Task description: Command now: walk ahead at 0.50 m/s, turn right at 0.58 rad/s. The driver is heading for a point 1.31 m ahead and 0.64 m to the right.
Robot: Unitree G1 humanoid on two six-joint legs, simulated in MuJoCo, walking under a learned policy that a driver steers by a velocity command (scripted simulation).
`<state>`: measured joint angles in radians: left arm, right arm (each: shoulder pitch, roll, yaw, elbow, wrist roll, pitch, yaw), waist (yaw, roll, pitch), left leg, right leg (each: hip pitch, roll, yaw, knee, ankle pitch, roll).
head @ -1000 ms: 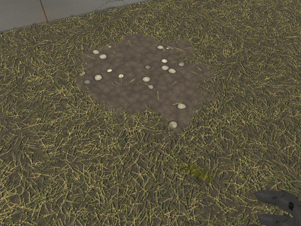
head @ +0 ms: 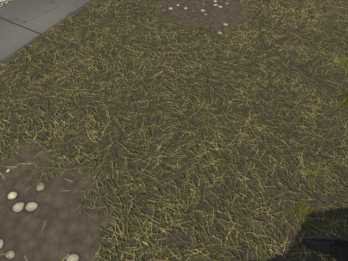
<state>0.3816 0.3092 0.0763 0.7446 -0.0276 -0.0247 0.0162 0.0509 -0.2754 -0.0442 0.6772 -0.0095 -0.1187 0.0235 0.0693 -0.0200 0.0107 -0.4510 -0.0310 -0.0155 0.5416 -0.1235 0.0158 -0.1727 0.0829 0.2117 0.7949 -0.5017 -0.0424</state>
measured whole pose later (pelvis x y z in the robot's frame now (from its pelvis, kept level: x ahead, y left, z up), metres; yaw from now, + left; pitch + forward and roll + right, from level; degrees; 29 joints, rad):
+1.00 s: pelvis +0.54 -0.14 +0.00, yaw -35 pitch +2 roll +1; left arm 0.38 0.31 0.08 0.73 -0.03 -0.02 0.02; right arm 0.05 -0.28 -0.04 0.68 -0.01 -0.12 0.03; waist 0.07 -0.02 0.01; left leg -0.46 -0.04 -0.02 0.55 -0.13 0.01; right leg -0.17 0.09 0.22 0.83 -0.52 -0.04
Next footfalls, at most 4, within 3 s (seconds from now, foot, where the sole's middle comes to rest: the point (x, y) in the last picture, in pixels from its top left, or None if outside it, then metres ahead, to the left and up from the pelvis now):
0.48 right None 0.38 -0.18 -0.76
0.96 left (222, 204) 0.72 -0.12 -0.76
1.44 right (316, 206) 0.74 -0.50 -0.76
1.96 left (289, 133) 1.12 -0.45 -0.76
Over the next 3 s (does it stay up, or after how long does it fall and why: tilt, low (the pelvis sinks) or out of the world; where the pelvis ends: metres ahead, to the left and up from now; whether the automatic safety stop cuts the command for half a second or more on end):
stays up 1.15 -0.60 0.02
